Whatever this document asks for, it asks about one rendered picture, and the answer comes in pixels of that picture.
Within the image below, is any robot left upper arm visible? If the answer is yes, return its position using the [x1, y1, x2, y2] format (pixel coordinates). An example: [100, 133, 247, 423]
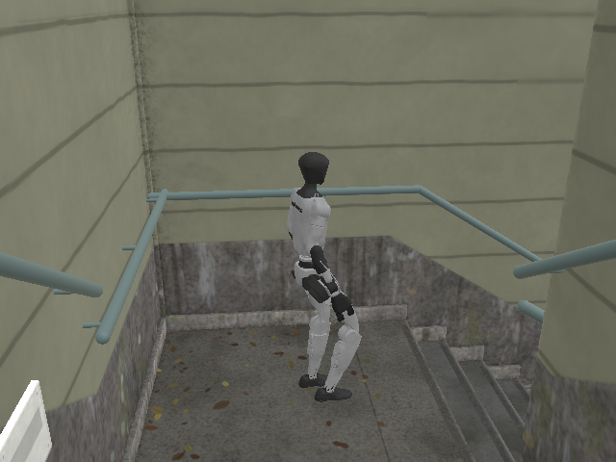
[286, 188, 301, 235]

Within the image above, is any robot right forearm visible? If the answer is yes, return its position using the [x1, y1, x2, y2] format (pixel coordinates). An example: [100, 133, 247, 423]
[310, 245, 339, 297]

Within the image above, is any robot right thigh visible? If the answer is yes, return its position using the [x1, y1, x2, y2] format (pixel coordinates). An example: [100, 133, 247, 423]
[306, 276, 359, 341]

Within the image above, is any robot right upper arm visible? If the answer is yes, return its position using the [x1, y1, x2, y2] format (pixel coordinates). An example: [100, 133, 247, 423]
[305, 198, 331, 257]

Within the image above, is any robot torso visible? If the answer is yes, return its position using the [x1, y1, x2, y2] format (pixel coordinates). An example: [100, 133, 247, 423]
[292, 193, 328, 291]

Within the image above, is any robot right hand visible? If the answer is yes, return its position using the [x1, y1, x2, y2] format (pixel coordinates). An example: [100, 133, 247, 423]
[331, 293, 354, 322]

